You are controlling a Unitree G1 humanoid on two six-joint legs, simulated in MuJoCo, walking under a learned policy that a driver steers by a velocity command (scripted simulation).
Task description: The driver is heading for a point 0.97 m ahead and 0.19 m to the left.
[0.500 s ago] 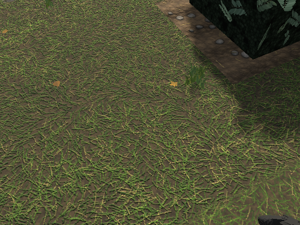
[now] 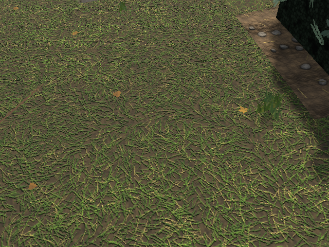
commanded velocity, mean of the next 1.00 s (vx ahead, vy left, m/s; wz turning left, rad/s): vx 0.25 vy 0.00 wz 0.34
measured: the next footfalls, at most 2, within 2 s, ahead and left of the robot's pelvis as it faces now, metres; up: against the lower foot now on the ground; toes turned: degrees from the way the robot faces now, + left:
left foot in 0.22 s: +0.04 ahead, +0.14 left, +0.00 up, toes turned +10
right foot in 0.70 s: +0.21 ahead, -0.05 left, +0.00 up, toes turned +20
